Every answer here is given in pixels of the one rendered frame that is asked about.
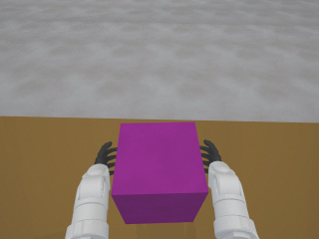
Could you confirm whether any left robot hand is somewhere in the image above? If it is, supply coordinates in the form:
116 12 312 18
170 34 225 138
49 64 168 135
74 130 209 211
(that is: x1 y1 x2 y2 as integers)
94 141 118 175

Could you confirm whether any left robot forearm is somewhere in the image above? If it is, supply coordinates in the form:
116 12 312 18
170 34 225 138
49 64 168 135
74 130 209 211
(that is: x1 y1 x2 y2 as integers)
65 163 111 239

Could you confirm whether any right robot hand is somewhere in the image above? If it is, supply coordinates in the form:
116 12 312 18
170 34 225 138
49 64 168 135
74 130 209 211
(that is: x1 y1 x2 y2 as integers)
199 139 222 174

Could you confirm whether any carton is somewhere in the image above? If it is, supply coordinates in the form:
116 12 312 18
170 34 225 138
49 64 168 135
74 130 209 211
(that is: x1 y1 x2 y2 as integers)
111 121 208 224

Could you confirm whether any right robot forearm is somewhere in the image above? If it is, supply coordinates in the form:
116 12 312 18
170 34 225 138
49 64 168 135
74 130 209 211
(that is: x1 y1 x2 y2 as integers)
208 161 259 239

